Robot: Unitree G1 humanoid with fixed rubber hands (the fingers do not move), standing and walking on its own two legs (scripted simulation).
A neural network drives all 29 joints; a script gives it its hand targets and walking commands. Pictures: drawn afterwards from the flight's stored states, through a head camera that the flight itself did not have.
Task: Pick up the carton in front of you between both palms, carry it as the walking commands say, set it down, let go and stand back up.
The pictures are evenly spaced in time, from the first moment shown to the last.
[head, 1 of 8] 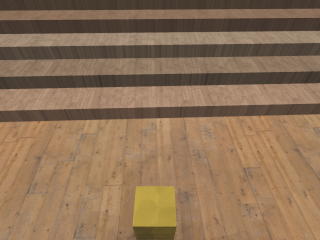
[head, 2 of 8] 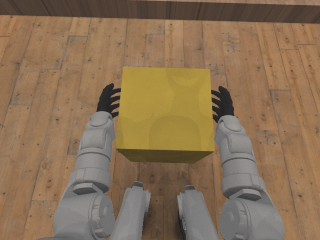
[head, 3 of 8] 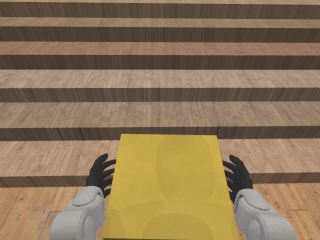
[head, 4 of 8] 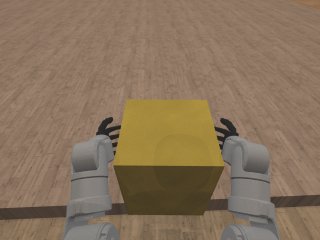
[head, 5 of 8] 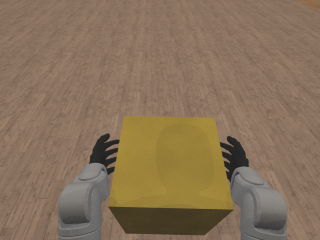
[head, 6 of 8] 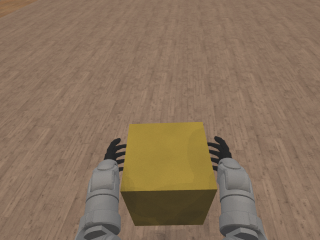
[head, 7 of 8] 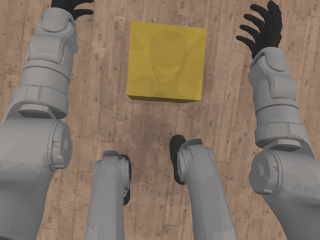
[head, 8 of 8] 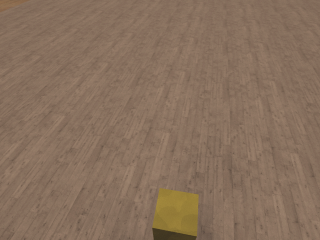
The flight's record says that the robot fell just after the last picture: no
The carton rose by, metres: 1.70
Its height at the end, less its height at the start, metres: +0.94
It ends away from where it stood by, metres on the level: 4.48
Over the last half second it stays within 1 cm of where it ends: yes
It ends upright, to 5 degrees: yes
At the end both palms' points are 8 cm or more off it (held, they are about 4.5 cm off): yes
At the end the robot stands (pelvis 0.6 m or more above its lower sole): yes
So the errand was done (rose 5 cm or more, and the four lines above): yes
